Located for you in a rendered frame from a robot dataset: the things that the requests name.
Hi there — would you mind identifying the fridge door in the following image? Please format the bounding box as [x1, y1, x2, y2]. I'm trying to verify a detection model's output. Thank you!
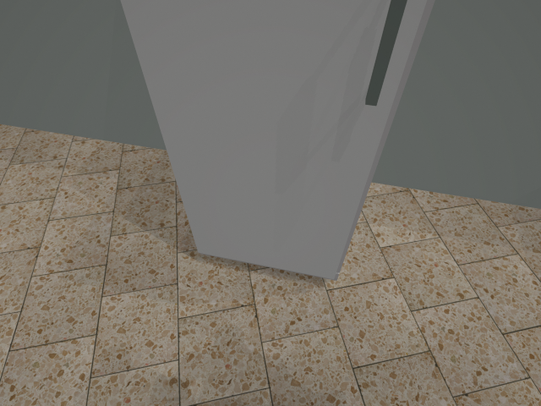
[121, 0, 427, 279]

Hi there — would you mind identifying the handle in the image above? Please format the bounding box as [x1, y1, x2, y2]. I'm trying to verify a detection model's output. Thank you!
[365, 0, 407, 106]

